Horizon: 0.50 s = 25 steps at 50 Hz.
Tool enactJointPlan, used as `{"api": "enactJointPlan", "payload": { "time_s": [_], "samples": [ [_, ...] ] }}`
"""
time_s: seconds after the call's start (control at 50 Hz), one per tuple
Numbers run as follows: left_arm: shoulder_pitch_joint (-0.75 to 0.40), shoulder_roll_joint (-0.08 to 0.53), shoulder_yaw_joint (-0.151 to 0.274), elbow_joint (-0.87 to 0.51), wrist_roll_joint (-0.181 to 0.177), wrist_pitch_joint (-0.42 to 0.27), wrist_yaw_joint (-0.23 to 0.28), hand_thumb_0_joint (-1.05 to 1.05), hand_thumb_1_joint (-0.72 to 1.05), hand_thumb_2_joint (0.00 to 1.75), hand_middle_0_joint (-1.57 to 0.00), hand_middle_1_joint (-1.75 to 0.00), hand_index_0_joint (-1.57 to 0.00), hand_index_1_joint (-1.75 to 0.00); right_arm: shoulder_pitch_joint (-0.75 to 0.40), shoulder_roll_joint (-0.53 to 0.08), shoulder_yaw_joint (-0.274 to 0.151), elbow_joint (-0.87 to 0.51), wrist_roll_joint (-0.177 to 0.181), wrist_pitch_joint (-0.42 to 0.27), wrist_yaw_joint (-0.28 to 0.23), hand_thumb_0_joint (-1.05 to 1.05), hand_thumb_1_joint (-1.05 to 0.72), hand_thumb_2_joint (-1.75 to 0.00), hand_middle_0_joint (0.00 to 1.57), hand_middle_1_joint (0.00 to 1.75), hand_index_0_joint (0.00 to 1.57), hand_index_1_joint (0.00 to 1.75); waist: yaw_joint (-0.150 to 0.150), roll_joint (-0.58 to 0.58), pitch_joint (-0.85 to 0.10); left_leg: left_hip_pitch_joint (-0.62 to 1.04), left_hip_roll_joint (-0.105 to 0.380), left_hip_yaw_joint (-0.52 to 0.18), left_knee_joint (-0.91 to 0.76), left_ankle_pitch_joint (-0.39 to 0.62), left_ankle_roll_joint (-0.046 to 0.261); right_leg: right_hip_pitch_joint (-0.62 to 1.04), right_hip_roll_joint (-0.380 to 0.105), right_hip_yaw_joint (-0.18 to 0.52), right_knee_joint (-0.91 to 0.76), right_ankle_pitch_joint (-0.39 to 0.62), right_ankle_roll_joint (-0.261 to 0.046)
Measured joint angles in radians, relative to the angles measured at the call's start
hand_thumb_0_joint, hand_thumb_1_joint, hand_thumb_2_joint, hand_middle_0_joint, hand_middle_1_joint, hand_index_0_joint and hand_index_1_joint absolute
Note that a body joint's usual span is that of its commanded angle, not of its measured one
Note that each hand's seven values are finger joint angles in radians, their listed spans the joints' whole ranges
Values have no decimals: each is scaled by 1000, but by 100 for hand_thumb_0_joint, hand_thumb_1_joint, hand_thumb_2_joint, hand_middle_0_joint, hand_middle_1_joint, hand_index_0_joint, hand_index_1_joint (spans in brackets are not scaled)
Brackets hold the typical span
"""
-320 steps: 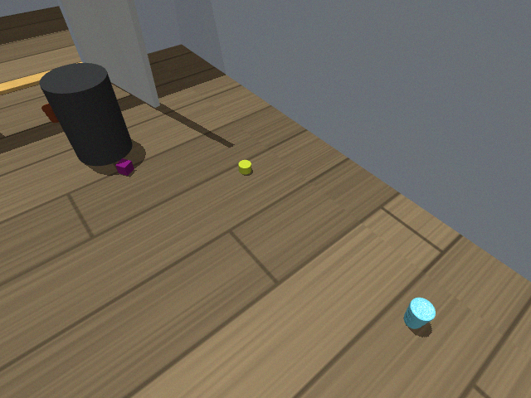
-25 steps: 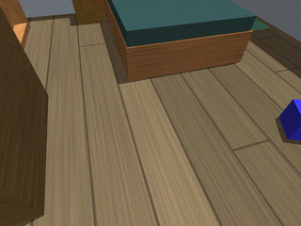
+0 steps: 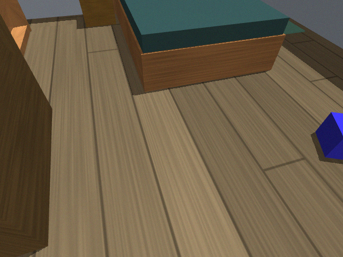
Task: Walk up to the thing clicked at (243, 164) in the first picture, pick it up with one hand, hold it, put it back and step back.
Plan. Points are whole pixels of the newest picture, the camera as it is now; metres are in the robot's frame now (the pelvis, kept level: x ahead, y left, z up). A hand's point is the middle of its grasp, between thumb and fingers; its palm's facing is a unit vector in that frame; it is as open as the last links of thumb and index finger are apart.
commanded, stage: stand
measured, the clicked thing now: out of the picture -0.31 -1.32 -0.76
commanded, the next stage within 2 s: walk up in 0.86 s
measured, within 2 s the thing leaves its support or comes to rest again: neither
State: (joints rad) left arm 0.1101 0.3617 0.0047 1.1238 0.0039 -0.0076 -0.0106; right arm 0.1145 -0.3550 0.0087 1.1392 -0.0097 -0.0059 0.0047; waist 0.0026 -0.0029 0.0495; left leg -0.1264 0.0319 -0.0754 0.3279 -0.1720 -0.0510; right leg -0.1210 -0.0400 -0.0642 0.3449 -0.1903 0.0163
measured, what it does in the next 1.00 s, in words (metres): stands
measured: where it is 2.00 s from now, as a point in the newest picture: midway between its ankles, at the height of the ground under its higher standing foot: (164, 244)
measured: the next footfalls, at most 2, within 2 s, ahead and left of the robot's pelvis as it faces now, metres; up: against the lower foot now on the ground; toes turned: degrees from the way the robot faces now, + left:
right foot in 1.34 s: +0.21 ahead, -0.15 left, +0.00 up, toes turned -30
left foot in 1.82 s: +0.52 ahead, +0.05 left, +0.00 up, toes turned -55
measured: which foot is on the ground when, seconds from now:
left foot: down 0.00-1.00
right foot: down 0.00-1.00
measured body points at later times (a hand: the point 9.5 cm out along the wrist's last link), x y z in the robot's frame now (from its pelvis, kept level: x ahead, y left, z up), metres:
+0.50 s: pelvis +0.00 +0.00 +0.00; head +0.01 +0.00 +0.45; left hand +0.08 +0.31 -0.13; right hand +0.08 -0.30 -0.13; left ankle +0.01 +0.15 -0.75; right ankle +0.00 -0.13 -0.75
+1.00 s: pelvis +0.01 +0.01 -0.01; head +0.02 +0.00 +0.44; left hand +0.08 +0.32 -0.13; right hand +0.08 -0.32 -0.13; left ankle +0.00 +0.15 -0.74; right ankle +0.00 -0.13 -0.75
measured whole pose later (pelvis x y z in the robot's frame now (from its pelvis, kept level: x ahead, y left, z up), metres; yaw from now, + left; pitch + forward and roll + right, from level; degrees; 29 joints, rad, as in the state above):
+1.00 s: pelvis +0.01 +0.01 -0.01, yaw -8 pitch -1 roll +0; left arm 0.25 0.35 0.07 1.04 0.03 0.01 -0.05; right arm 0.14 -0.41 -0.07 1.00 -0.02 0.00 0.05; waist 0.03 0.03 0.02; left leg -0.19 0.00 -0.04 0.57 -0.48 0.03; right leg -0.21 0.00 0.09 0.51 -0.28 0.00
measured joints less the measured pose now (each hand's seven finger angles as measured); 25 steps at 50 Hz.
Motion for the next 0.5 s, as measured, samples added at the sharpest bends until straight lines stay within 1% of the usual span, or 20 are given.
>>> {"api": "enactJointPlan", "payload": {
  "time_s": [0.5],
  "samples": [
    [2,0,1,-3,1,1,1,0,91,90,-21,-30,-20,-30,-5,-1,2,-14,-1,-4,-4,1,-90,-90,20,30,20,30,4,3,-3,13,-2,11,-2,-6,3,6,-2,11,5,-6,3]
  ]
}}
